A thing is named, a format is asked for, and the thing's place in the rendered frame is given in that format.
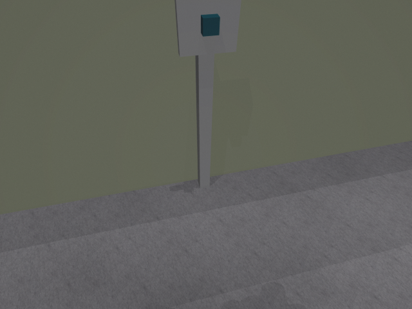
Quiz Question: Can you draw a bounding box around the panel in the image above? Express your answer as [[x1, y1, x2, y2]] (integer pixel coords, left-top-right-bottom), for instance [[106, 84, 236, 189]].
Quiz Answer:
[[174, 0, 241, 188]]

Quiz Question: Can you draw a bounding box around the button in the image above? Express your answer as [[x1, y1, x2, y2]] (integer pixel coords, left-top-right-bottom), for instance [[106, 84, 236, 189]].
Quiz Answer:
[[201, 14, 220, 37]]

